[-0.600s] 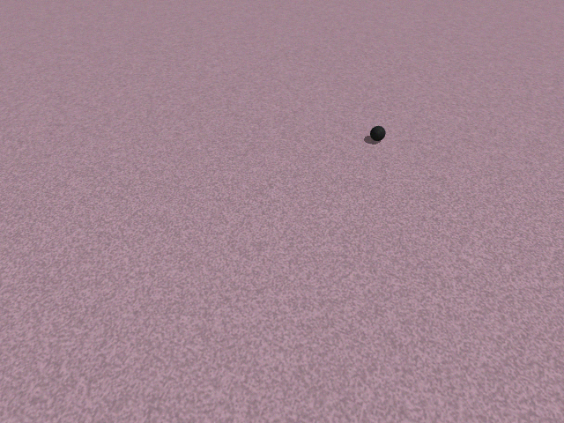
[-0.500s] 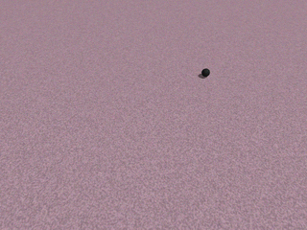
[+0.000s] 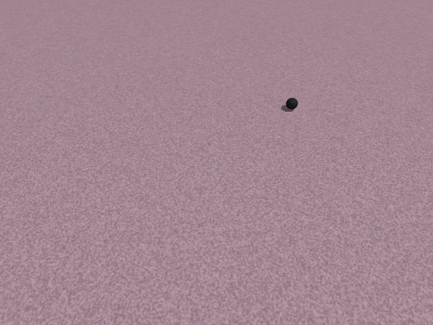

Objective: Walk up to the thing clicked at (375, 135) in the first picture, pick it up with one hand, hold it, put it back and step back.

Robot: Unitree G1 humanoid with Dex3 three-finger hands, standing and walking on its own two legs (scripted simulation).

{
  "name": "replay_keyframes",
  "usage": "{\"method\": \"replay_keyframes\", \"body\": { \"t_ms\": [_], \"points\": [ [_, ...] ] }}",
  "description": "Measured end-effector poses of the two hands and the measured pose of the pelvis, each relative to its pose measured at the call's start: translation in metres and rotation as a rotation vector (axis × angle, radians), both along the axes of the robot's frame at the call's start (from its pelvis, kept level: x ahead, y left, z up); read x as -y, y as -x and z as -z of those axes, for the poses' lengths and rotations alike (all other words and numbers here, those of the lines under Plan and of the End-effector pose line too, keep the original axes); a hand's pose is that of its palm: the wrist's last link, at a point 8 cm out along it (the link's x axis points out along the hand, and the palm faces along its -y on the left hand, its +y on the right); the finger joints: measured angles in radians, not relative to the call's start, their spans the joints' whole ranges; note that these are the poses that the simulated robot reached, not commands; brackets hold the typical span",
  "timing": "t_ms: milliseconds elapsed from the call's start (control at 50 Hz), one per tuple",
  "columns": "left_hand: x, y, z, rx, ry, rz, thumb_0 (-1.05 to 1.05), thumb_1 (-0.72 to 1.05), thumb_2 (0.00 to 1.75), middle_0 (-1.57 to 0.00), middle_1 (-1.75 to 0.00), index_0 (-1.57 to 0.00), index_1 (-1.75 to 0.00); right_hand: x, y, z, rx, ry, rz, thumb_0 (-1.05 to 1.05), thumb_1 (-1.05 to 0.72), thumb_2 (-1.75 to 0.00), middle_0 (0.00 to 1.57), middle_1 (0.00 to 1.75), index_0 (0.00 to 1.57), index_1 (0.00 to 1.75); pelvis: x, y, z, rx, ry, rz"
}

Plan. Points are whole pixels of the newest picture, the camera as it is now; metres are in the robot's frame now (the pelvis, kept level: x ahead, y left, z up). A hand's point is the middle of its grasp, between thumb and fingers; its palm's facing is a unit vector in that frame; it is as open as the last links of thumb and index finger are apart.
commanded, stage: stand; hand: left
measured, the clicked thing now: (291, 103) +1.72 -0.58 -0.74
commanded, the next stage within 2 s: walk up in 0.52 s
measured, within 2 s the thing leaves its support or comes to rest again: neither
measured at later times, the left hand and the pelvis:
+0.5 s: hand out of the picture +0.08 +0.25 -0.15, palm faces -0.02 -0.94 -0.34, open 7.4 cm; pelvis +0.00 +0.00 +0.00, yaw +0 degrees
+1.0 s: hand (154, 297) +0.22 +0.14 -0.15, palm faces -0.15 -0.91 -0.39, open 7.4 cm; pelvis +0.12 -0.13 -0.03, yaw -14 degrees
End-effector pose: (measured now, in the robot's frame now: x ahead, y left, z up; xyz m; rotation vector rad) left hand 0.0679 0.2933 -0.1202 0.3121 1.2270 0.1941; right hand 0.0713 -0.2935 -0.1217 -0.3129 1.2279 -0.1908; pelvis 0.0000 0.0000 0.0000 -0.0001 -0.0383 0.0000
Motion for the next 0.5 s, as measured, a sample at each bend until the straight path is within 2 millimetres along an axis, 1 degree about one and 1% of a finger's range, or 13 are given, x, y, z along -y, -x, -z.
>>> {"method": "replay_keyframes", "body": {
  "t_ms": [500],
  "points": [
    [0.0009, -0.0031, -0.0028, 0.011, -0.007, 0.001, 0.0, 0.9, 0.89, -0.2, -0.3, -0.2, -0.3, 0.0035, -0.0008, -0.0001, 0.004, -0.001, -0.001, 0.01, -0.91, -0.9, 0.21, 0.3, 0.2, 0.3, 0.0027, -0.0014, -0.0003, 0.002, -0.001, -0.002]
  ]
}}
